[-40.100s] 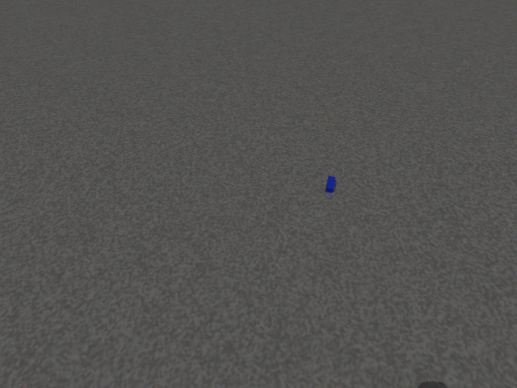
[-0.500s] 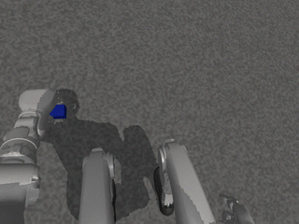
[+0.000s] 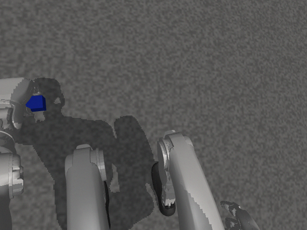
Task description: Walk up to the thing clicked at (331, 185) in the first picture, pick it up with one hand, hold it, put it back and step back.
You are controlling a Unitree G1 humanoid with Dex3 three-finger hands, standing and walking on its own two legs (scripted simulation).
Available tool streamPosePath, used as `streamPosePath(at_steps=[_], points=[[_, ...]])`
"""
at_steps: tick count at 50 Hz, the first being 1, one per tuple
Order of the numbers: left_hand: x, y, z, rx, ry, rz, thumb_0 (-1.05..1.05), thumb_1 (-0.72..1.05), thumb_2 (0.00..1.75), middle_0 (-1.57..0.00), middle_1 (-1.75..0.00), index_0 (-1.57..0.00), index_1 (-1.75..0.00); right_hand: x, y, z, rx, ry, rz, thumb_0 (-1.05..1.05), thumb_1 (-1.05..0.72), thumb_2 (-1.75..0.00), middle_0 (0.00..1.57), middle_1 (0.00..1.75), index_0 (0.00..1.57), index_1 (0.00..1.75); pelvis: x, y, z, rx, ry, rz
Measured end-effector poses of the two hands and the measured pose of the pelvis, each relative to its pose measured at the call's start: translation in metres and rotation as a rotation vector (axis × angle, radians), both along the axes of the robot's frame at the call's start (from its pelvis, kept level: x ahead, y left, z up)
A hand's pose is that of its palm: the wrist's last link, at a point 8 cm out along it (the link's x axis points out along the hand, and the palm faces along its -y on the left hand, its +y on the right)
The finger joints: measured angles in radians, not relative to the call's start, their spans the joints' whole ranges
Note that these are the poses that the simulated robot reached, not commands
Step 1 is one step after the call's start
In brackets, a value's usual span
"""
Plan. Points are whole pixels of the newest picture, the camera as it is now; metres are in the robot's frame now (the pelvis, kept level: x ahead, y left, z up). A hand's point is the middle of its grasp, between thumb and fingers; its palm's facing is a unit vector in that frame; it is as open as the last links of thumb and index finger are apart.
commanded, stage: crouch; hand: left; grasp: from above
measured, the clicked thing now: (25, 104) +0.46 +0.30 -0.21
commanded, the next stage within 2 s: lower in 0.30 s
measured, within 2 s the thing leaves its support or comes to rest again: rests again in 1.64 s
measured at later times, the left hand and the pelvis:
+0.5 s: hand (26, 105) +0.46 +0.30 -0.22, palm faces -0.48 -0.05 -0.88, open 6.6 cm; pelvis +0.00 +0.00 -0.04, yaw -2 degrees
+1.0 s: hand (35, 109) +0.46 +0.30 -0.28, palm faces -0.48 -0.06 -0.88, open 6.6 cm; pelvis +0.00 +0.00 -0.07, yaw -4 degrees
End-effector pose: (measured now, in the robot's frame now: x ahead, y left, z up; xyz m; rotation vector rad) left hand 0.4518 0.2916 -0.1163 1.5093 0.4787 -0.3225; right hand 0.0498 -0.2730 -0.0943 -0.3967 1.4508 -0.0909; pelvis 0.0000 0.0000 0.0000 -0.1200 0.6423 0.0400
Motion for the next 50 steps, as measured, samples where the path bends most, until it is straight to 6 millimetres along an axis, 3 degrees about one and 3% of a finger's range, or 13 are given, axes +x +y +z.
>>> streamPosePath(at_steps=[9, 20, 34, 50], points=[[0.004, 0.002, -0.023, -0.003, -0.021, -0.002, 0.0, 0.49, 0.0, -1.05, -0.08, -1.09, -0.04, -0.017, -0.001, -0.019, 0.0, 0.044, 0.008, 0.0, -0.91, -0.9, 0.2, 0.3, 0.2, 0.3, -0.003, -0.002, -0.023, -0.005, -0.019, -0.008], [0.012, 0.007, -0.04, 0.012, -0.017, 0.015, 0.0, 0.49, 0.0, -1.06, -0.05, -1.09, -0.03, -0.017, -0.001, -0.033, 0.001, 0.049, 0.029, 0.0, -0.91, -0.9, 0.2, 0.3, 0.2, 0.3, -0.002, -0.002, -0.039, -0.012, -0.027, -0.016], [0.011, 0.01, -0.074, -0.022, 0.005, 0.008, 0.0, 0.49, 0.0, -1.09, 0.0, -1.11, 0.0, -0.007, -0.003, -0.04, -0.021, 0.064, 0.072, 0.0, -0.92, -0.9, 0.2, 0.3, 0.2, 0.3, 0.001, -0.001, -0.054, -0.032, -0.046, -0.026], [0.015, 0.007, -0.107, -0.011, -0.015, 0.005, 0.0, 0.49, 0.0, -1.08, -0.02, -1.1, -0.01, -0.018, 0.0, -0.046, -0.033, 0.082, 0.099, 0.0, -0.91, -0.9, 0.2, 0.3, 0.2, 0.3, 0.0, 0.001, -0.071, -0.055, -0.075, -0.041]])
